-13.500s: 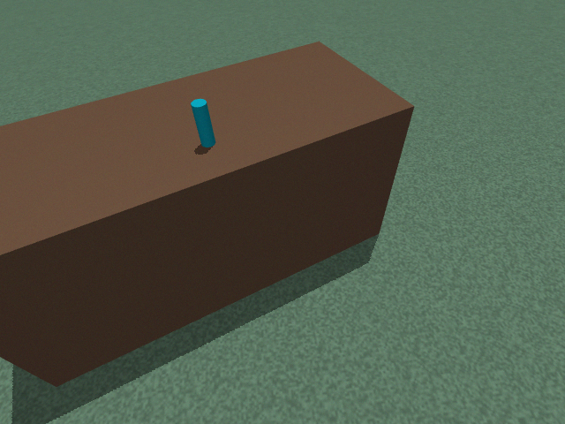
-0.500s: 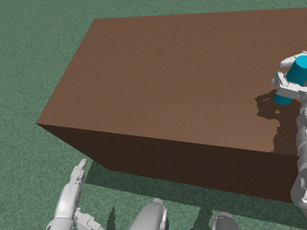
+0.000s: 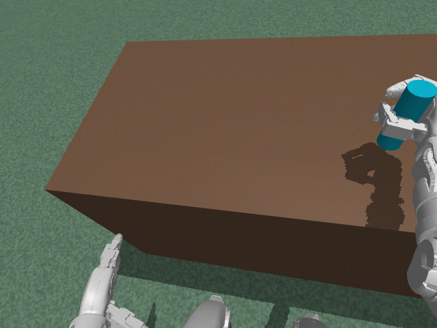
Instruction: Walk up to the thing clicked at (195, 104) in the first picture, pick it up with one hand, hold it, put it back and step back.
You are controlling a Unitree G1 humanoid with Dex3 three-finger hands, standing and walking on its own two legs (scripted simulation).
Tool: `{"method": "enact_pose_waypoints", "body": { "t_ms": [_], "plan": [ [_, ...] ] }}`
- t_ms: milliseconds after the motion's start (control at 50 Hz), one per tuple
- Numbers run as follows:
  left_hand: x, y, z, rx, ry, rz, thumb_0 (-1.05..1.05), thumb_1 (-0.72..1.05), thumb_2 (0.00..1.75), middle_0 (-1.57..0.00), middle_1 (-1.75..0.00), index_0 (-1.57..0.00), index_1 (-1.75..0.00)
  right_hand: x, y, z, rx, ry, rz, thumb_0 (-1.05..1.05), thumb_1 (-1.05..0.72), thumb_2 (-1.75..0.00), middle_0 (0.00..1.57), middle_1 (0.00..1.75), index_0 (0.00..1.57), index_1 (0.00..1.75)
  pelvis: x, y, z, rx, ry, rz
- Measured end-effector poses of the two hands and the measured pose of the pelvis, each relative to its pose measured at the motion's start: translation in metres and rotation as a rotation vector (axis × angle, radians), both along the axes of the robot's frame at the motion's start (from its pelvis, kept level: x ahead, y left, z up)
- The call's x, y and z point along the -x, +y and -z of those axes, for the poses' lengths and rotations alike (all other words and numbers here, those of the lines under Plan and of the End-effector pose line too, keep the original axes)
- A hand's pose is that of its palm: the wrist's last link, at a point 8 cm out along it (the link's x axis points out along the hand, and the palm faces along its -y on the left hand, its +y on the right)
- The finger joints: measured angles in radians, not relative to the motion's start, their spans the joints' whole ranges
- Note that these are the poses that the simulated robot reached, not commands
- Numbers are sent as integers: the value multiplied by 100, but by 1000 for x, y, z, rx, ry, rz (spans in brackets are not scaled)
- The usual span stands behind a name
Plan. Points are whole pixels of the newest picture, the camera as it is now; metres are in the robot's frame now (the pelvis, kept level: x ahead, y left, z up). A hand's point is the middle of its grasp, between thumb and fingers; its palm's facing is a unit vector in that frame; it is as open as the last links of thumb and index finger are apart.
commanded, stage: settle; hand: right
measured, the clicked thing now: (403, 118) +0.50 -0.21 +0.06
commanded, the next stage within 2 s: lift in 0.26 s
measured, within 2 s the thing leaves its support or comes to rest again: neither
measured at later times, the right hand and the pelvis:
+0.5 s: hand (397, 104) +0.49 -0.19 +0.10, palm faces +0.13 +0.99 +0.01, open 5.1 cm; pelvis +0.00 +0.00 +0.01, yaw +0 degrees
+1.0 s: hand (418, 101) +0.44 -0.18 +0.16, palm faces +0.14 +0.99 -0.01, open 5.1 cm; pelvis +0.02 +0.01 +0.04, yaw -1 degrees
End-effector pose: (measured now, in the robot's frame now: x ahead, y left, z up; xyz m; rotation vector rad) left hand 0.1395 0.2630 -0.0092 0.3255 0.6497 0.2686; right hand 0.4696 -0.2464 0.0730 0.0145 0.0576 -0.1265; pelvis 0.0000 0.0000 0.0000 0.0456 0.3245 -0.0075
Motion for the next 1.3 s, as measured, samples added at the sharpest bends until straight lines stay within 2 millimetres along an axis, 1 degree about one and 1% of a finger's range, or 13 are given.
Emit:
{"method": "enact_pose_waypoints", "body": {
  "t_ms": [160, 320, 480, 540, 600, 660, 700, 780, 840, 940, 1060, 1180, 1300],
  "plan": [
    [0, 2, -3, 8, -9, -2, -1, -54, 6, -6, -6, -6, -6, 2, 3, -10, 3, -10, -2, 0, -18, -115, 105, 112, 105, 112, 0, 2, -5, 4, -16, -1],
    [3, 5, -1, 17, 8, -9, -1, -54, 5, -6, -6, -6, -6, 4, 6, -18, 2, -6, -6, 0, -19, -114, 105, 112, 104, 113, 0, 3, -8, 7, -27, -2],
    [2, 6, -2, 23, 8, -9, -1, -53, 5, -6, -6, -6, -6, 5, 7, -27, 8, -14, 1, 0, -19, -114, 104, 113, 104, 113, -1, 5, -12, 12, -36, -5],
    [2, 6, -2, 28, 10, -10, -1, -53, 5, -6, -6, -6, -6, 7, 9, -28, -1, -6, -5, 0, -19, -114, 104, 113, 104, 113, -3, 5, -14, 14, -44, -2],
    [-1, 7, -4, 29, 3, -11, -1, -53, 5, -6, -6, -6, -6, 10, 9, -34, 5, -21, 0, 0, -19, -113, 104, 113, 104, 113, -5, 5, -17, 15, -52, -5],
    [-2, 7, -2, 43, 13, -16, -1, -53, 5, -6, -6, -6, -6, 14, 11, -37, 0, -11, -4, 0, -20, -113, 104, 113, 103, 113, -7, 6, -20, 17, -64, -2],
    [-4, 7, -4, 45, 7, -16, -1, -53, 5, -6, -6, -6, -6, 17, 11, -44, 13, -27, 1, 0, -20, -113, 104, 113, 103, 113, -8, 6, -22, 19, -73, -5],
    [-7, 6, -4, 65, 6, -17, -1, -53, 5, -6, -6, -6, -6, 26, 13, -54, 8, -33, -2, 0, -20, -112, 103, 114, 103, 114, -11, 6, -27, 22, -98, 0],
    [-11, 4, -7, 74, -11, -13, -1, -53, 5, -5, -6, -6, -6, 35, 13, -66, 21, -53, 4, 0, -20, -112, 103, 113, 103, 113, -13, 6, -31, 25, -119, -1],
    [-14, 0, -3, 105, -1, -16, -1, -53, 5, -5, -6, -6, -6, 52, 14, -81, 27, -69, 10, 0, -21, -111, 103, 113, 103, 113, -15, 6, -37, 30, -156, 2],
    [-18, 1, -4, 122, -15, -28, -1, -53, 5, -5, -6, -5, -5, 72, 15, -99, 33, -87, 13, 0, -21, -111, 103, 113, 102, 113, -14, 7, -42, 37, -204, 5],
    [-19, 0, -5, 134, -24, -23, -1, -53, 4, -5, -6, -5, -5, 91, 19, -109, 29, -88, 8, 0, -21, -111, 103, 113, 103, 113, -10, 9, -47, 42, -241, 8],
    [-15, 2, -7, 138, -40, -27, -1, -52, 4, -5, -6, -5, -5, 109, 23, -119, 27, -94, 8, 0, -21, -111, 103, 113, 102, 113, -6, 10, -50, 45, -275, 10]
  ]
}}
